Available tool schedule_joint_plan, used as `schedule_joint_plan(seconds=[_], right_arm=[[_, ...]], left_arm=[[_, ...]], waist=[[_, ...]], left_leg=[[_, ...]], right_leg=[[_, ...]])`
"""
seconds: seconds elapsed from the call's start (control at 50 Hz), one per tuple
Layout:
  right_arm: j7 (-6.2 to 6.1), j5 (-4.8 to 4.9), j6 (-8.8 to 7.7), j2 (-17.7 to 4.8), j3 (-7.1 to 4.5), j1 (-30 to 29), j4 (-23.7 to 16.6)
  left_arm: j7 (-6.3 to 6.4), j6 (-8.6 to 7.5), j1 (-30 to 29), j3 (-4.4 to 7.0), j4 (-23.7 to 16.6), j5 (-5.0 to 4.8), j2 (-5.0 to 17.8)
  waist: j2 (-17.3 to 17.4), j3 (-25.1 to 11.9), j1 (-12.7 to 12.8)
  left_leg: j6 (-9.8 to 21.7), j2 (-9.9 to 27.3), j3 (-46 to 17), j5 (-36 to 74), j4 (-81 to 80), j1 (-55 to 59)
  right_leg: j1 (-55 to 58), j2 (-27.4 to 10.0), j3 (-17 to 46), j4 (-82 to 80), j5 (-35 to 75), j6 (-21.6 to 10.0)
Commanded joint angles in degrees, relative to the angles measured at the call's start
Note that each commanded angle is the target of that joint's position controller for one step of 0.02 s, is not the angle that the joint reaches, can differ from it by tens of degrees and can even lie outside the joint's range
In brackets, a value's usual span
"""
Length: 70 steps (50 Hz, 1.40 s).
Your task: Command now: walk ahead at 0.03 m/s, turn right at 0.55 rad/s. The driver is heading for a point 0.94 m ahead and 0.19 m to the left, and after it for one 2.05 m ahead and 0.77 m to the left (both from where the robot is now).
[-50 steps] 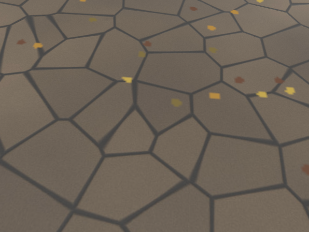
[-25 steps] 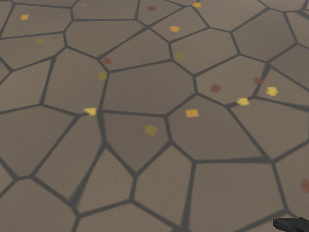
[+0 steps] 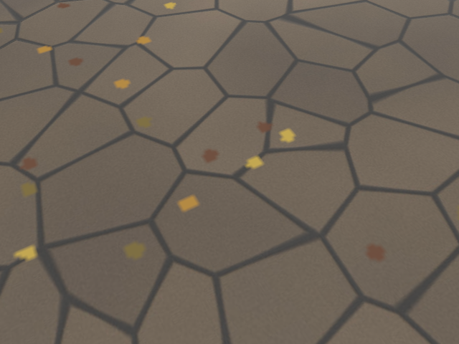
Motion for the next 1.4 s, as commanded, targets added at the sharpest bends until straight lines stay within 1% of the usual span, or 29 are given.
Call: schedule_joint_plan(seconds=[0.02,0.04,0.06,0.08,0.1,0.14,0.22,0.3,0.34,0.38,0.44,0.5,0.52,0.54,0.56,0.6,0.64,0.72,0.8,0.9,0.92,0.94,0.96,0.98,1.02,1.1,1.24,1.36,1.4], right_arm=[[-0.02,1.37,-0.31,-8.82,-2.62,-0.66,-2.08],[0.31,0.76,-0.17,-5.91,-1.96,1.92,-1.12],[0.52,-1.61,-0.4,-3.76,-1.1,0.64,-4.05],[-0.05,-1.33,-0.58,-7.02,-2.26,-5.13,-4.83],[-0.15,-0.03,-0.3,-7.5,-2.67,-4.21,-4.21],[-0.66,-0.36,0.44,-7.13,-2.99,-0.39,-1.27],[0.16,0.33,0.41,-3.7,-1.71,2.79,1.1],[1.1,0.73,0.49,-4.32,-0.65,-0.54,0.03],[1.03,1.48,0.15,-6.73,-1.01,-1.89,-1.07],[1.15,1.73,-0.72,-6.62,-0.94,-2.47,-1.54],[1.94,1.91,-2.12,-4.66,-0.65,0.35,-0.29],[2.51,1.73,-2.55,-4.52,-1.34,11.45,5.11],[2.21,2.02,-2.63,-7.07,-2.33,17.94,7.03],[2.06,1.9,-3.09,-15.19,-4.48,21.73,6.76],[2.33,0.87,-4.13,-12.33,-3.5,20.5,5.23],[1.9,0.73,-5.33,-8.39,-2.38,16.16,3.55],[1.44,1.19,-4.91,-6.96,-1.67,15.11,2.89],[-0.08,1.0,-3.89,-8.65,-2.03,14.81,1.35],[-0.64,1.47,-3.79,-10.33,-2.77,17.7,1.68],[-0.4,1.33,-3.31,-9.88,-3.38,15.62,0.74],[-0.14,0.74,-3.09,-8.22,-2.8,14.96,-0.16],[0.01,-0.88,-3.04,-3.54,-1.19,16.09,-2.01],[0.12,2.06,-3.68,1.16,0.07,24.9,-3.58],[0.11,3.22,-3.63,-6.34,-1.37,21.58,-1.73],[0.18,2.1,-3.39,-8.29,-2.03,12.59,-3.18],[1.01,1.94,-2.11,-4.41,-1.78,11.19,-4.4],[2.36,0.77,-3.26,-2.08,0.03,1.55,-7.05],[3.62,0.78,-4.05,-3.89,-0.06,-5.98,-10.15],[3.35,0.45,-4.35,-6.68,-1.85,3.03,-7.92]], left_arm=[[-0.38,-0.58,6.76,2.5,-1.99,0.44,6.05],[0.07,-0.65,7.72,3.4,-2.19,0.63,9.15],[0.79,-0.7,5.5,4.46,-4.42,0.97,15.54],[0.58,-1.95,6.66,3.83,-4.63,3.09,13.43],[0.49,-3.04,3.96,3.01,-4.19,3.48,11.34],[0.62,-3.99,-2.05,1.89,-4.38,1.5,7.58],[1.01,-4.5,-3.93,-0.69,-2.93,2.14,1.37],[0.82,-4.07,0.25,0.66,0.41,2.39,5.65],[0.75,-3.84,1.88,2.13,1.61,1.31,9.68],[1.01,-4.28,3.22,2.46,2.65,0.57,9.63],[1.02,-5.32,1.22,2.76,3.02,-0.15,8.91],[0.42,-5.55,-4.48,2.63,2.14,-0.73,6.75],[0.14,-6.0,-6.66,1.66,1.02,-0.06,3.29],[-0.04,-7.16,-10.36,0.75,-3.29,1.06,0.26],[-0.36,-8.62,-11.92,1.39,-3.36,0.25,3.24],[-1.72,-10.38,-8.8,1.87,-1.71,-0.88,5.29],[-1.93,-10.98,-9.88,2.3,-1.49,0.97,5.99],[-2.61,-10.91,-13.48,0.9,-2.46,0.64,1.85],[-2.93,-11.1,-18.03,0.79,-4.1,-0.22,2.33],[-1.73,-11.37,-7.33,3.24,-1.79,-0.5,7.57],[-1.2,-11.29,0.46,4.13,-0.29,-0.17,9.17],[-0.61,-10.88,10.06,4.64,0.32,0.86,12.73],[-1.62,-10.59,10.26,4.6,1.66,1.98,14.83],[-1.63,-10.57,7.07,3.07,0.6,1.34,7.93],[-1.18,-10.12,1.76,2.18,1.26,0.9,5.04],[-0.81,-11.12,-0.75,2.03,3.76,1.14,3.54],[-1.12,-10.95,1.13,2.97,7.48,0.14,7.53],[-1.08,-8.81,7.18,3.54,11.51,-1.66,10.8],[-1.01,-7.89,6.4,3.01,12.29,-1.83,10.85]], waist=[[6.33,-9.14,2.78],[-3.15,-7.54,1.98],[-19.39,-5.41,0.77],[-13.23,-7.16,5.4],[-10.37,-6.58,3.28],[-7.77,-6.5,0.63],[-7.17,-8.8,-0.78],[-8.28,-6.76,3.52],[-9.18,-2.01,5.07],[-7.63,0.73,5.47],[-5.28,-0.19,3.23],[-3.1,-4.1,-2.98],[2.42,-6.09,-5.15],[16.77,-5.19,-5.56],[12.77,-3.43,-6.81],[7.3,-0.8,-3.62],[4.53,-0.33,-2.55],[5.23,0.65,-2.65],[7.14,2.0,-4.09],[8.36,-3.69,2.48],[7.41,-10.03,6.48],[-1.09,-20.86,9.07],[-23.86,-27.29,2.83],[-14.7,-19.22,4.22],[-3.67,-7.7,3.55],[-5.78,-3.53,0.71],[-1.87,0.21,2.26],[-2.86,1.23,3.72],[-3.23,-4.38,-2.55]], left_leg=[[7.49,11.69,-7.77,3.76,-1.48,3.1],[1.96,7.07,-2.44,-5.59,8.7,-4.55],[-3.95,-2.47,1.07,-26.34,21.95,-19.62],[-3.86,-2.43,-7.59,-28.77,33.94,-19.3],[-3.07,-1.32,-9.44,-24.31,37.44,-18.55],[-3.64,-0.6,-9.78,-16.51,37.61,-17.76],[-5.52,0.43,-9.39,-9.01,28.02,-8.5],[-4.71,-0.09,-6.7,-11.82,14.78,-2.39],[-2.74,-1.25,-5.23,-15.88,14.45,-7.04],[-0.27,-0.17,-6.36,-18.69,13.88,-11.57],[3.25,0.54,-6.12,-16.99,9.41,-8.23],[5.93,-3.06,-2.81,-7.72,-1.03,11.98],[8.38,1.7,-11.15,-10.5,-3.5,21.19],[17.15,14.64,-38.2,-17.15,-10.58,27.61],[21.49,18.31,-47.0,-19.08,-15.16,29.39],[18.28,14.35,-37.61,-11.61,-14.17,30.42],[15.33,11.61,-30.89,0.15,-14.08,27.79],[12.59,5.88,-22.21,6.59,-15.6,16.02],[10.83,6.03,-22.96,3.64,-15.59,8.26],[7.03,6.41,-24.77,20.93,-2.51,12.72],[5.08,2.86,-22.85,22.02,8.86,8.95],[3.37,-1.88,-19.89,5.75,26.99,-0.59],[1.04,-8.15,-17.93,-26.82,44.22,-17.89],[0.88,-3.61,-19.2,-22.89,50.26,-23.25],[0.97,1.16,-15.05,-13.38,48.31,-22.1],[0.75,4.87,-13.91,-9.55,42.09,-17.58],[-0.04,3.65,-11.32,5.33,19.04,-17.99],[2.6,1.19,-7.19,1.47,7.18,-13.79],[4.73,-2.27,-4.33,1.53,2.54,0.99]], right_leg=[[11.21,2.74,-1.99,-13.7,7.33,-4.08],[16.36,-3.43,8.31,-20.89,15.36,-7.5],[18.21,-18.29,28.32,-23.79,27.34,-17.37],[12.99,-19.74,28.81,-25.31,25.89,-21.58],[11.24,-16.59,23.3,-25.16,23.22,-19.1],[11.95,-11.34,16.54,-23.78,22.96,-13.96],[12.77,-7.39,8.0,-22.26,29.45,-12.44],[12.63,-9.63,10.93,-25.43,8.25,-14.09],[12.63,-12.38,16.63,-29.39,-9.77,-15.11],[15.21,-15.19,20.37,-30.94,-14.56,-15.63],[16.14,-15.47,17.76,-30.93,-9.92,-14.83],[6.13,-9.11,6.05,-22.28,-3.02,-10.44],[-2.03,-5.08,-0.23,-9.75,-0.84,-7.11],[-19.15,5.3,-7.22,8.21,-6.14,-1.45],[-28.16,5.02,1.66,17.91,-14.83,-1.14],[-32.37,0.93,4.05,20.55,-5.42,-2.17],[-30.12,-0.69,3.46,15.21,1.43,-1.49],[-18.41,2.43,0.33,-0.38,13.44,1.24],[-7.47,4.33,0.99,-11.04,21.84,1.4],[5.99,4.43,1.78,-14.6,16.84,-2.76],[18.0,2.16,2.76,-14.07,16.57,-4.73],[34.86,-9.37,15.56,-12.73,8.12,-8.29],[45.74,-21.46,46.03,-24.14,-8.01,-16.1],[39.25,-19.71,45.01,-27.9,-17.27,-14.29],[24.08,-15.71,26.57,-27.97,-2.86,-11.91],[13.18,-12.4,12.38,-33.14,9.16,-12.79],[13.34,-10.96,1.02,-36.51,17.46,-13.81],[20.96,-13.85,0.1,-32.1,22.83,-11.61],[19.8,-11.48,-1.92,-19.58,38.53,-9.37]])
